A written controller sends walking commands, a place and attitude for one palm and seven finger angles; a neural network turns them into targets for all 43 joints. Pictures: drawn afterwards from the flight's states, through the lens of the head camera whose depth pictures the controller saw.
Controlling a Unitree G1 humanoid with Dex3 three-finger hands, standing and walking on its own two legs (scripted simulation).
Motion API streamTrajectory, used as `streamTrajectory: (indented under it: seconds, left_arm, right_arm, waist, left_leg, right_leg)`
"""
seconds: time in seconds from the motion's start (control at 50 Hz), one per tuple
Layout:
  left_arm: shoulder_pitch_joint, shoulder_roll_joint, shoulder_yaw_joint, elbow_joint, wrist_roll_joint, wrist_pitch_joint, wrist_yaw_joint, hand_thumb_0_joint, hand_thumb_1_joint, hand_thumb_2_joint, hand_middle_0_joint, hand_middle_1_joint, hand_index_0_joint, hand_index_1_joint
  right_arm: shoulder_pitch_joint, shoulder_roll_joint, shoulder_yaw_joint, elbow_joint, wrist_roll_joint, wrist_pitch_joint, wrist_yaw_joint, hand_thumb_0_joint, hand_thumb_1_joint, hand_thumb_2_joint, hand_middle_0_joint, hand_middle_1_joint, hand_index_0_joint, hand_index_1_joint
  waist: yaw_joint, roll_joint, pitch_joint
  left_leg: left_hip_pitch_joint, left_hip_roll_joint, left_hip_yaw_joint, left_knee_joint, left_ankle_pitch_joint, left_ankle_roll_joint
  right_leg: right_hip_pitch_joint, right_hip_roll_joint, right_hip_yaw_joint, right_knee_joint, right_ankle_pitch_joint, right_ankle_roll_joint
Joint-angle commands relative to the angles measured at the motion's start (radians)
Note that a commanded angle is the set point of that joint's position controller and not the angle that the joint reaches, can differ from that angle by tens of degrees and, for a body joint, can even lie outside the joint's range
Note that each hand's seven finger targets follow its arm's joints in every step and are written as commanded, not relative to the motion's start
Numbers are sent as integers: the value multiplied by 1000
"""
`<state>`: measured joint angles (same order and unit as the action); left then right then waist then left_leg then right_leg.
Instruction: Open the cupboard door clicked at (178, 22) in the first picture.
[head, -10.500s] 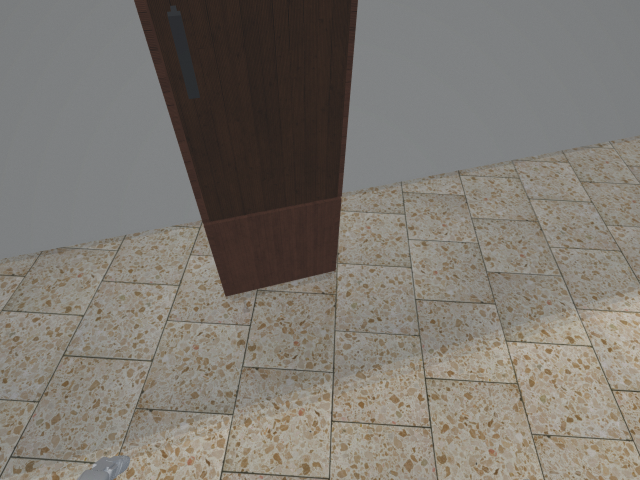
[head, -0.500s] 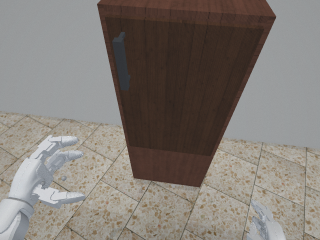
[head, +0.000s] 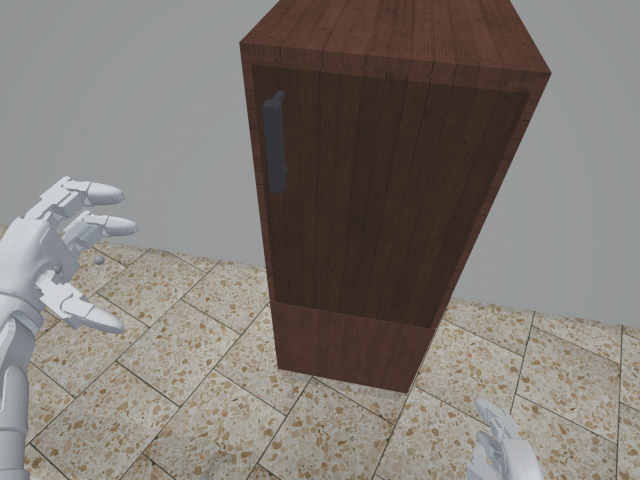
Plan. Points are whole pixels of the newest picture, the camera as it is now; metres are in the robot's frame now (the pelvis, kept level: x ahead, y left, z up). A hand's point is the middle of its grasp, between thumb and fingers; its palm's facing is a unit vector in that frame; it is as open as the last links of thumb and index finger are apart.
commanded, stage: raise the hand with hooked fingers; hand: left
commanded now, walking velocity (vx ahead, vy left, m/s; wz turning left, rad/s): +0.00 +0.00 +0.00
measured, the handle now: (278, 143) +0.56 +0.13 +0.14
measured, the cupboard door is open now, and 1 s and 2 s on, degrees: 0 0 0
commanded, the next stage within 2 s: move the hooked fingers beside the handle in 0.54 s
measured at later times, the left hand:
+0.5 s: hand (123, 247) +0.30 +0.26 +0.16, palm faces +0.00 -1.00 -0.08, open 14.0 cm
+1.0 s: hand (164, 216) +0.36 +0.23 +0.16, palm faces -0.05 -1.00 -0.04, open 14.0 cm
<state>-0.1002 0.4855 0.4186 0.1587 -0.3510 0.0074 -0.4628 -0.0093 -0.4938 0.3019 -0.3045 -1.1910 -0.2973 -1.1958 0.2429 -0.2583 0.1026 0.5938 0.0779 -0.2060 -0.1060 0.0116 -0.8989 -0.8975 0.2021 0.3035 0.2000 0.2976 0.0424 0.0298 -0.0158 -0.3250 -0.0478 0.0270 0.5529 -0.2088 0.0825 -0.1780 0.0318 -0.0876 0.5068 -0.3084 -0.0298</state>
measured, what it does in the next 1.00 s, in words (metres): stands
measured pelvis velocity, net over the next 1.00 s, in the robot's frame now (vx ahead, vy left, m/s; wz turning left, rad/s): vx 0.02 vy -0.03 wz -0.02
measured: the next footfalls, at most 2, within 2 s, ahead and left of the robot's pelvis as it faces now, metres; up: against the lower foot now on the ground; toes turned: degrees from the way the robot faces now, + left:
none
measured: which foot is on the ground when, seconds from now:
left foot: down 0.00-1.00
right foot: down 0.00-1.00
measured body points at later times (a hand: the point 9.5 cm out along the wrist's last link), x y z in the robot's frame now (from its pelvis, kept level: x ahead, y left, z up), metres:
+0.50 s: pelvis +0.01 -0.02 +0.00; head +0.00 -0.03 +0.45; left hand +0.30 +0.31 +0.17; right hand +0.19 -0.26 -0.07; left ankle +0.06 +0.06 -0.73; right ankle -0.02 -0.10 -0.73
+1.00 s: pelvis +0.02 -0.03 +0.00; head +0.03 -0.04 +0.45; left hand +0.36 +0.29 +0.16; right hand +0.18 -0.28 -0.08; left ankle +0.06 +0.06 -0.73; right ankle -0.02 -0.10 -0.73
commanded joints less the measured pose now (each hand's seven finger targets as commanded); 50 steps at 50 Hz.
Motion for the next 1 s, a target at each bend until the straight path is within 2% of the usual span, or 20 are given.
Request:
streamTrajectory:
  seconds: [0.0,0.06,0.08,0.14,0.22,0.26,0.28,0.32,0.36,0.38,0.48,0.54,0.64,0.68,0.72,0.78,0.82,0.84,0.94,0.98]
  left_arm:
    - [-325,287,79,-65,-13,5,-27,0,-500,300,-300,-1200,-300,-1200]
    - [-306,268,52,3,-9,62,-57,0,-500,300,-300,-1200,-300,-1200]
    - [-291,256,46,7,-15,65,-65,0,-500,300,-300,-1200,-300,-1200]
    - [-312,289,78,-68,-28,41,-73,0,-500,300,-300,-1200,-300,-1200]
    - [-358,338,131,-191,-32,-39,-42,0,-500,300,-300,-1200,-300,-1200]
    - [-350,341,146,-184,-28,-56,-26,0,-500,300,-300,-1200,-300,-1200]
    - [-345,357,160,-179,-27,-56,-19,0,-500,300,-300,-1200,-300,-1200]
    - [-355,330,140,-163,-19,-49,-15,0,-500,300,-300,-1200,-300,-1200]
    - [-337,312,121,-127,-10,-30,-15,0,-500,300,-300,-1200,-300,-1200]
    - [-324,297,109,-112,-16,-18,-21,0,-500,300,-300,-1200,-300,-1200]
    - [-317,275,83,-97,-32,6,-52,0,-500,300,-300,-1200,-300,-1200]
    - [-340,297,96,-128,-30,-5,-56,0,-500,300,-300,-1200,-300,-1200]
    - [-316,319,135,-85,-34,-10,-41,0,-500,300,-300,-1200,-300,-1200]
    - [-395,315,112,-53,-29,-6,-34,0,-500,300,-300,-1200,-300,-1200]
    - [-438,341,126,8,-18,5,-33,0,-500,300,-300,-1200,-300,-1200]
    - [-488,341,105,16,-13,-6,-39,0,-500,300,-300,-1200,-300,-1200]
    - [-546,337,85,20,-3,-17,-46,0,-500,300,-300,-1200,-300,-1200]
    - [-577,315,61,15,-4,-27,-49,0,-500,300,-300,-1200,-300,-1200]
    - [-530,332,86,93,-7,-40,-56,0,-500,300,-300,-1200,-300,-1200]
    - [-488,382,137,124,-9,-36,-49,0,-500,300,-300,-1200,-300,-1200]
  right_arm:
    - [-106,-153,-72,-144,12,-52,-22,0,-900,-900,200,300,200,300]
    - [-105,-164,-77,-159,18,-47,-15,0,-900,-900,200,300,200,300]
    - [-103,-165,-77,-163,18,-46,-9,0,-900,-900,200,300,200,300]
    - [-118,-166,-82,-179,14,-52,3,0,-900,-900,200,300,200,300]
    - [-122,-156,-81,-179,5,-64,7,0,-900,-900,200,300,200,300]
    - [-111,-154,-81,-171,2,-68,4,0,-900,-900,200,300,200,300]
    - [-109,-153,-80,-163,1,-66,4,0,-900,-900,200,300,200,300]
    - [-107,-152,-82,-157,3,-66,0,0,-900,-900,200,300,200,300]
    - [-101,-153,-82,-155,6,-62,-3,0,-900,-900,200,300,200,300]
    - [-95,-153,-83,-156,5,-58,-4,0,-900,-900,200,300,200,300]
    - [-102,-156,-88,-160,13,-49,-1,0,-900,-900,200,300,200,300]
    - [-110,-154,-85,-165,12,-48,2,0,-900,-900,200,300,200,300]
    - [-104,-154,-88,-159,12,-38,2,0,-900,-900,200,300,200,300]
    - [-100,-155,-86,-147,14,-25,-2,0,-900,-900,200,300,200,300]
    - [-96,-160,-87,-140,17,-20,-6,0,-900,-900,200,300,200,300]
    - [-97,-159,-87,-144,18,-10,-10,0,-900,-900,200,300,200,300]
    - [-95,-158,-87,-144,20,-9,-11,0,-900,-900,200,300,200,300]
    - [-94,-155,-86,-143,19,-9,-12,0,-900,-900,200,300,200,300]
    - [-73,-165,-95,-144,18,0,-6,0,-900,-900,200,300,200,300]
    - [-61,-172,-98,-142,16,10,1,0,-900,-900,200,300,200,300]
  waist:
    - [-25,89,-110]
    - [-24,42,-104]
    - [-18,1,-119]
    - [-12,4,-184]
    - [-8,86,-228]
    - [-9,116,-211]
    - [-5,98,-188]
    - [-14,137,-162]
    - [-17,136,-159]
    - [-16,90,-156]
    - [-23,20,-191]
    - [-19,64,-225]
    - [-15,22,-206]
    - [-30,4,-172]
    - [-36,24,-162]
    - [-36,34,-208]
    - [-46,91,-245]
    - [-53,91,-257]
    - [-38,25,-284]
    - [-19,-8,-288]
  left_leg:
    - [211,69,-171,-161,-119,-49]
    - [193,65,-168,-157,-118,-45]
    - [191,62,-159,-144,-78,-41]
    - [221,56,-146,-117,-18,-36]
    - [274,56,-133,-111,34,-37]
    - [280,58,-135,-120,33,-40]
    - [265,57,-126,-115,48,-37]
    - [265,57,-122,-121,52,-39]
    - [260,57,-121,-123,53,-40]
    - [248,54,-112,-114,74,-36]
    - [247,47,-93,-74,124,-24]
    - [269,42,-91,-65,160,-25]
    - [241,39,-80,-55,161,-21]
    - [220,41,-76,-51,146,-21]
    - [201,37,-77,-47,121,-21]
    - [209,37,-69,-29,155,-19]
    - [232,33,-68,-21,171,-19]
    - [248,33,-70,-18,180,-19]
    - [229,34,-72,-14,202,-17]
    - [200,36,-67,-11,228,-17]
  right_leg:
    - [-166,-3,41,-111,36,-10]
    - [-171,-5,38,-107,37,-8]
    - [-153,-2,42,-114,54,-9]
    - [-144,-3,50,-105,75,-8]
    - [-123,3,55,-108,98,-12]
    - [-129,4,50,-110,100,-12]
    - [-120,6,56,-119,111,-12]
    - [-128,2,53,-119,122,-12]
    - [-128,-1,49,-120,124,-10]
    - [-112,-3,56,-127,146,-8]
    - [-102,-11,77,-116,218,12]
    - [-102,-7,72,-100,260,10]
    - [-105,-10,84,-99,284,20]
    - [-113,-16,92,-108,270,25]
    - [-133,-16,99,-108,249,28]
    - [-97,-27,118,-99,292,34]
    - [-106,-25,116,-89,316,31]
    - [-110,-24,113,-86,325,29]
    - [-97,-21,107,-67,365,31]
    - [-60,-27,110,-57,407,35]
